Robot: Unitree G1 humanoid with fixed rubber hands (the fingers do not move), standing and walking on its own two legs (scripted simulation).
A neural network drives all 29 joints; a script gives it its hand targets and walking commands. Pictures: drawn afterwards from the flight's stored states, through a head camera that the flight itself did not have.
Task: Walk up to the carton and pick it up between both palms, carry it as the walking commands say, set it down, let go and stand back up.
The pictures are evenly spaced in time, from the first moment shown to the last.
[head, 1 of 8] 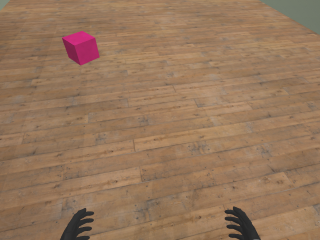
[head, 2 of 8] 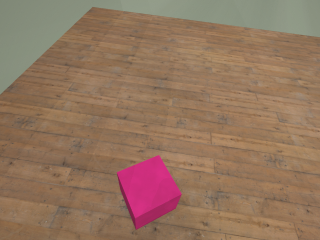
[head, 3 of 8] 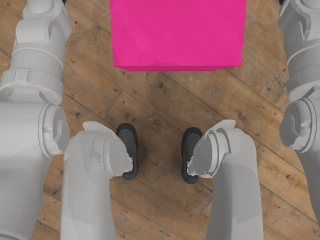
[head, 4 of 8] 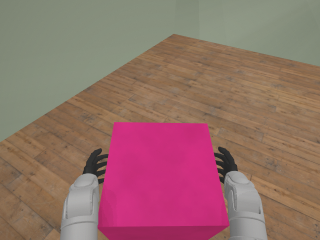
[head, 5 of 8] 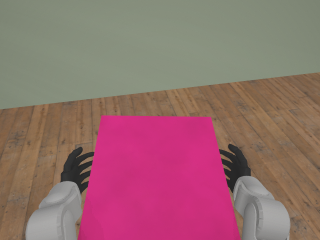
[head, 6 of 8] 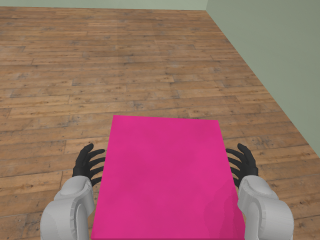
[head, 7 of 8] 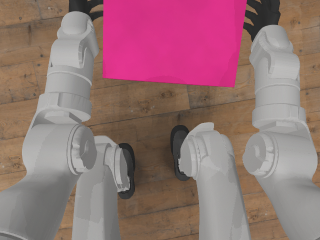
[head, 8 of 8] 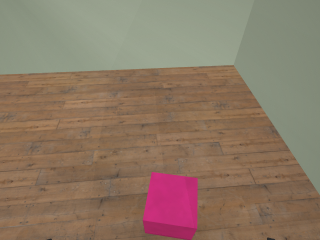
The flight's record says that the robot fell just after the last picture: no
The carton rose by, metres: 0.68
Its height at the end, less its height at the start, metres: +0.00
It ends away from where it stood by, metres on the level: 6.63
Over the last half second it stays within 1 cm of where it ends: yes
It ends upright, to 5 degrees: yes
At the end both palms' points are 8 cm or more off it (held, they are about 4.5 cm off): yes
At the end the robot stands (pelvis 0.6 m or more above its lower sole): yes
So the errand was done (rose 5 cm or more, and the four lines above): yes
